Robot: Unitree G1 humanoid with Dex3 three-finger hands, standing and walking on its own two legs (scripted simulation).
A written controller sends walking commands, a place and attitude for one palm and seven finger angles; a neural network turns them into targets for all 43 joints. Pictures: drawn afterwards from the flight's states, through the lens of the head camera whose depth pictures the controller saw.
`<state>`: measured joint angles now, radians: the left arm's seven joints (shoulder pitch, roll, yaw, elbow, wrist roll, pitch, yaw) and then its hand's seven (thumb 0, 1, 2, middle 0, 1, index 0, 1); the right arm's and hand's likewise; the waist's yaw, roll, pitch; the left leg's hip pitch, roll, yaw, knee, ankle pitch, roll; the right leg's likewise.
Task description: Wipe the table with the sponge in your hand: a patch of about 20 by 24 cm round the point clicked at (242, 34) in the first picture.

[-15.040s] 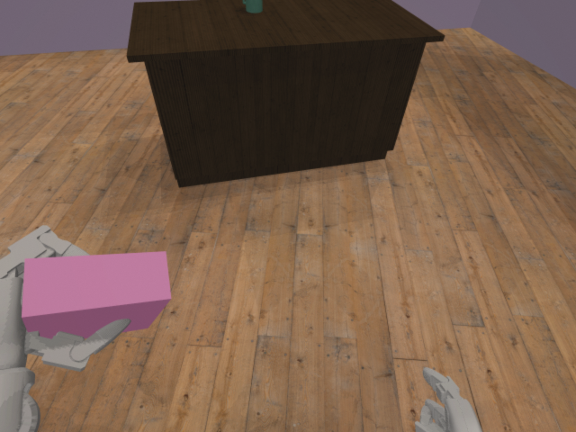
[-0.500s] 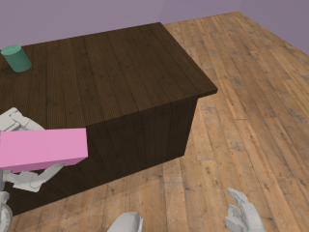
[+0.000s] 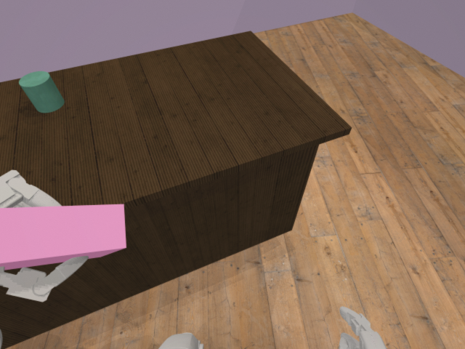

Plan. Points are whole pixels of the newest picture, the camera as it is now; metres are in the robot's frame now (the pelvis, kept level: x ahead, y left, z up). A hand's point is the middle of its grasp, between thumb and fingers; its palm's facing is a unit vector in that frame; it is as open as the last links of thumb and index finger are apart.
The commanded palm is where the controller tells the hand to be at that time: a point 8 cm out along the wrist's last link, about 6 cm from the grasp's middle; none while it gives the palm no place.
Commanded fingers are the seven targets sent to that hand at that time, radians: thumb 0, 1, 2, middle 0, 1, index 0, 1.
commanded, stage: shuffle to correct the standing spot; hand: left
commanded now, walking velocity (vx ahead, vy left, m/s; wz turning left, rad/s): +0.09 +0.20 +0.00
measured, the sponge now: (77, 236) +0.22 +0.20 +0.16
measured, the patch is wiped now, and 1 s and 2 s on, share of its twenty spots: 0.00 0.00 0.00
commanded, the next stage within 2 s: none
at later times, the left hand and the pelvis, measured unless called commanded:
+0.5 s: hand out of the picture +0.18 +0.29 +0.19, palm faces +0.39 -0.76 -0.52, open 9.2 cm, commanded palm +0.13 +0.33 +0.19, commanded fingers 0.00 0.10 1.30 -1.20 -1.60 -1.20 -1.60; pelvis -0.03 +0.05 +0.02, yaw +0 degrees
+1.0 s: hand out of the picture +0.17 +0.36 +0.18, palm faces +0.41 -0.77 -0.49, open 9.2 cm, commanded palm +0.11 +0.40 +0.19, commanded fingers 0.00 0.10 1.30 -1.20 -1.60 -1.20 -1.60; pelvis -0.04 +0.12 +0.01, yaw +1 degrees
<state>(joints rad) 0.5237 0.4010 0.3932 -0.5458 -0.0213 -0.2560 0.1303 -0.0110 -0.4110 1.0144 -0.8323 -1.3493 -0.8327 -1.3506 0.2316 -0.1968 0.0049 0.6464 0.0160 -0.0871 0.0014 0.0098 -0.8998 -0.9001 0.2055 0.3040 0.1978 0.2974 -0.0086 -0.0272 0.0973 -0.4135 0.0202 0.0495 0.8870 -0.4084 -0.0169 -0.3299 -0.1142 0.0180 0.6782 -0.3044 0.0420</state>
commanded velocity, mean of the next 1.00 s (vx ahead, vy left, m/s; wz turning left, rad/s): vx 0.14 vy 0.20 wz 0.00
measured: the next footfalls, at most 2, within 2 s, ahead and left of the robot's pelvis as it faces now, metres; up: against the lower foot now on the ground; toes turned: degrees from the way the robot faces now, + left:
right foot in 0.26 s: +0.05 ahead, -0.04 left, +0.00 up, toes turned -6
left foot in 0.64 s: +0.03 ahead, +0.25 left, +0.00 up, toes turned +5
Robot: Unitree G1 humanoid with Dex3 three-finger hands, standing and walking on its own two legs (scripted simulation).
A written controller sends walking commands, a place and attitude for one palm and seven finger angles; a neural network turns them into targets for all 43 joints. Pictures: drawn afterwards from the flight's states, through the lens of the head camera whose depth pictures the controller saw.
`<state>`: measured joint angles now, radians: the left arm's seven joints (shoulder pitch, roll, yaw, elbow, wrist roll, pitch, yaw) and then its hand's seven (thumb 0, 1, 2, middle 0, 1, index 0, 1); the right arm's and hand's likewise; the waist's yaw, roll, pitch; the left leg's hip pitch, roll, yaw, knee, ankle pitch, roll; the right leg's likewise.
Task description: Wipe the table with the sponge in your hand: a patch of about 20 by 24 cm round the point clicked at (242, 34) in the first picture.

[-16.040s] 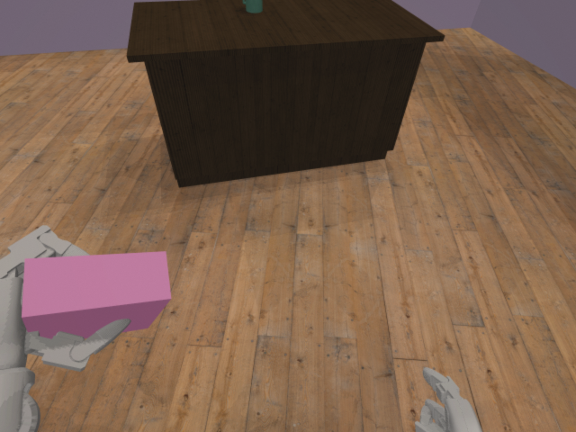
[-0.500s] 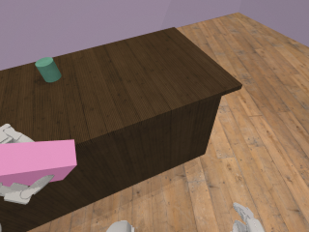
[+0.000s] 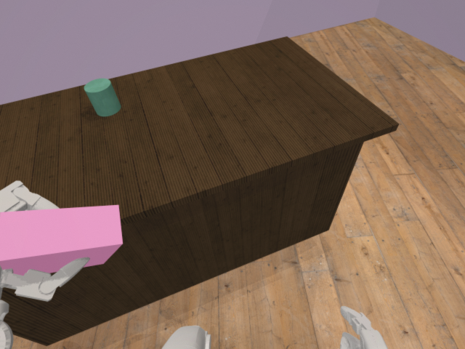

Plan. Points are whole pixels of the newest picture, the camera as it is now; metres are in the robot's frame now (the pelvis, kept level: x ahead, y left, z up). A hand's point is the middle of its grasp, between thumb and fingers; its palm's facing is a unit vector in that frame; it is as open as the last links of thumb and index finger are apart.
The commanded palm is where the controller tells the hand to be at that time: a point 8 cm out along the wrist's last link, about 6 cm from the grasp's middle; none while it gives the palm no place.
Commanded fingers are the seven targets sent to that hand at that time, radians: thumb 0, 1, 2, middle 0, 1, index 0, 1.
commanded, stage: shuffle to correct the standing spot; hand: left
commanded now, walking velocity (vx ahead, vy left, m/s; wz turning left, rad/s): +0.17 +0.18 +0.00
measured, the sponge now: (78, 241) +0.22 +0.21 +0.15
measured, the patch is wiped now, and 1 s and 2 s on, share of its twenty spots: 0.00 0.00 0.00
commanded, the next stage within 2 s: come to a stop and stand still in 1.38 s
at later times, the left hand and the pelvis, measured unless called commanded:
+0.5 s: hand out of the picture +0.23 +0.31 +0.18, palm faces +0.40 -0.79 -0.46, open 9.2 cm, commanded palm +0.18 +0.36 +0.18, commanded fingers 0.00 0.10 1.30 -1.20 -1.60 -1.20 -1.60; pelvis +0.02 +0.08 -0.01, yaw +1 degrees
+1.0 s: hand out of the picture +0.27 +0.38 +0.19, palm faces +0.40 -0.80 -0.44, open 9.2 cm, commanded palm +0.22 +0.43 +0.18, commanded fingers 0.00 0.10 1.30 -1.20 -1.60 -1.20 -1.60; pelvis +0.06 +0.14 -0.01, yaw +1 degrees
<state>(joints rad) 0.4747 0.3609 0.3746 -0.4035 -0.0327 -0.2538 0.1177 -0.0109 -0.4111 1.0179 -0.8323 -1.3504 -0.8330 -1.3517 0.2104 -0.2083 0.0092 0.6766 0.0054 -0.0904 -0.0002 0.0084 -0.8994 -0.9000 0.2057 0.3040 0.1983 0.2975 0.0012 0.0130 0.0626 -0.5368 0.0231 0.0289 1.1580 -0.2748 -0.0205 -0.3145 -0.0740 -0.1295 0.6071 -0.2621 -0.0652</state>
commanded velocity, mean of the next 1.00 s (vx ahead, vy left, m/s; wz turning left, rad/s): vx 0.18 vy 0.09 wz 0.00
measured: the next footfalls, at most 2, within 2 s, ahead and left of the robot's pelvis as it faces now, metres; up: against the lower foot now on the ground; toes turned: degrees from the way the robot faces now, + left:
left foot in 0.20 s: +0.08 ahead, +0.21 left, +0.00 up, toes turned +5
right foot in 0.42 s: +0.09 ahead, +0.00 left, +0.00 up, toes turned -7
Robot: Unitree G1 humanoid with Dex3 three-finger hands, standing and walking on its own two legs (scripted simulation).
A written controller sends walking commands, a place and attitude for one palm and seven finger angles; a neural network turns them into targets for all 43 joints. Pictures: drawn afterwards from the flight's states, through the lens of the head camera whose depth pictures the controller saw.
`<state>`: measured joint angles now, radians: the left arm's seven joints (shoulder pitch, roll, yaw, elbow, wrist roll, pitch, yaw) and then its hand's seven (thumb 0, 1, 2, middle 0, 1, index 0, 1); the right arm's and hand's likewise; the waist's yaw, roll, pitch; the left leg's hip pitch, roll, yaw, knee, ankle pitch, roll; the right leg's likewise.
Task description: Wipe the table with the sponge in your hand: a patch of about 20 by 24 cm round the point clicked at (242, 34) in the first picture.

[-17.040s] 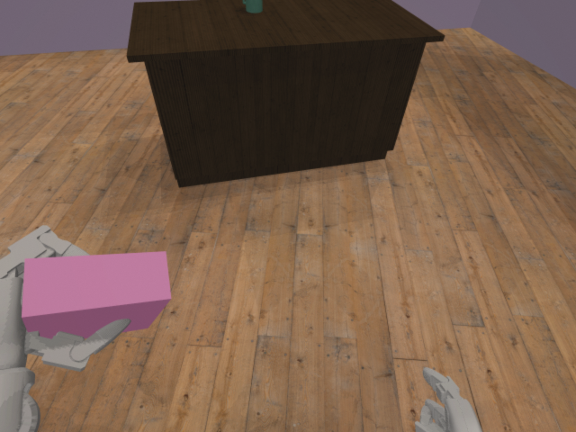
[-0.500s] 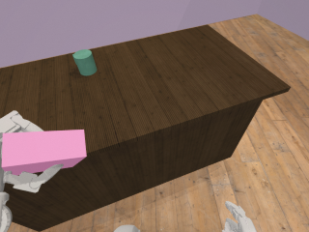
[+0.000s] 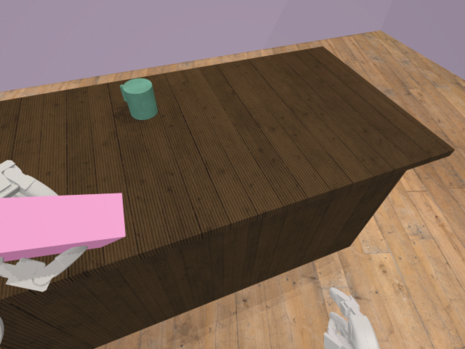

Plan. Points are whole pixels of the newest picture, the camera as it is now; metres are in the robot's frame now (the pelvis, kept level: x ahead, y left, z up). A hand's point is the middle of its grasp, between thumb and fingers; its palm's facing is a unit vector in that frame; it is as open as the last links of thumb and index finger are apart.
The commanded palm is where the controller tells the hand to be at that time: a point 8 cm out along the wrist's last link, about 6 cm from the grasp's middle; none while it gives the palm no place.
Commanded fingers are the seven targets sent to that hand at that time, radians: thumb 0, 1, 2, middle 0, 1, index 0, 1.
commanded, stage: shuffle to correct the standing spot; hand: left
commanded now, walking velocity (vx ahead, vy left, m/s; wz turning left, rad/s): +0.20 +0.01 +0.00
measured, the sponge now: (76, 227) +0.23 +0.21 +0.17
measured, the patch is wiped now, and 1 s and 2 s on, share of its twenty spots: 0.00 0.00 0.00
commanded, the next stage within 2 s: come to a stop and stand still in 0.38 s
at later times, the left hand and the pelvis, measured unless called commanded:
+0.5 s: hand (35, 194) +0.25 +0.26 +0.20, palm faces +0.37 -0.81 -0.45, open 9.2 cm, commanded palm +0.19 +0.30 +0.19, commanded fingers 0.00 0.10 1.30 -1.20 -1.60 -1.20 -1.60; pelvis +0.03 +0.02 +0.01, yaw +0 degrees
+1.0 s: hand (12, 165) +0.28 +0.29 +0.22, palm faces +0.48 -0.76 -0.45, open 9.2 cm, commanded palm +0.19 +0.29 +0.19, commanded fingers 0.00 0.10 1.30 -1.20 -1.60 -1.20 -1.60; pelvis +0.03 +0.01 +0.01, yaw -1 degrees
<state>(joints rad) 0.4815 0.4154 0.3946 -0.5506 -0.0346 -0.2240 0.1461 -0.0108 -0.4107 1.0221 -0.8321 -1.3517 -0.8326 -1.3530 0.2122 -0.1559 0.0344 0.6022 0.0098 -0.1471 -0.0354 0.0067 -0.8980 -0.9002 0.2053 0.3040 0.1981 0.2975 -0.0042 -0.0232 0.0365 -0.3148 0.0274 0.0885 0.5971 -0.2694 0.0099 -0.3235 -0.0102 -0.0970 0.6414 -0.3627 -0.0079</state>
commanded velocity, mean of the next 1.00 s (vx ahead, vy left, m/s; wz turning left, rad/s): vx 0.07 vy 0.00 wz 0.00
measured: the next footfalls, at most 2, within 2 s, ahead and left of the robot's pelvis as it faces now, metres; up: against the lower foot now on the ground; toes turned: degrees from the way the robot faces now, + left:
left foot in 0.26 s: +0.09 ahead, +0.12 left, +0.00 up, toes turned -3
right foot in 0.54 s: +0.12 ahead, -0.08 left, +0.00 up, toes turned -3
